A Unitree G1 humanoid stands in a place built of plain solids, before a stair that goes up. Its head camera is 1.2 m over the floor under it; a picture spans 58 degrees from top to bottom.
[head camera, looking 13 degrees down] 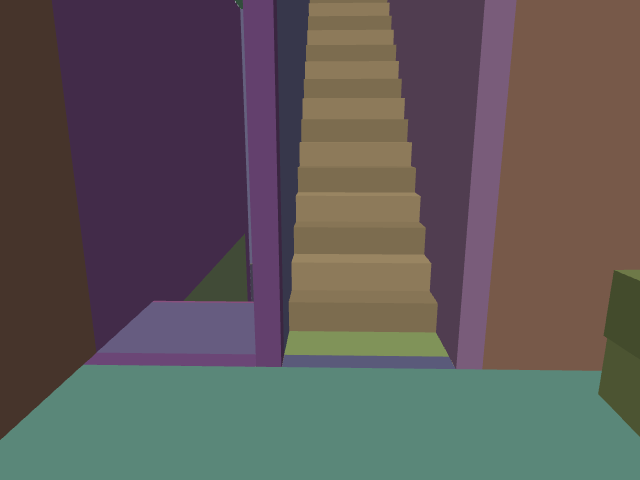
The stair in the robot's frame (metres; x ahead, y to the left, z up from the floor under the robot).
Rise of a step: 0.20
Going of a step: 0.23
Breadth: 0.94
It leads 1 degrees to the right of straight ahead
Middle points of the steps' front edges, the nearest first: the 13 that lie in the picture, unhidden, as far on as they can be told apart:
2.58 -0.27 0.20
2.80 -0.28 0.40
3.03 -0.28 0.59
3.26 -0.29 0.79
3.49 -0.29 0.99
3.72 -0.30 1.18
3.94 -0.30 1.38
4.17 -0.31 1.58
4.40 -0.31 1.77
4.63 -0.32 1.97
4.86 -0.32 2.17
5.08 -0.33 2.37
5.31 -0.33 2.56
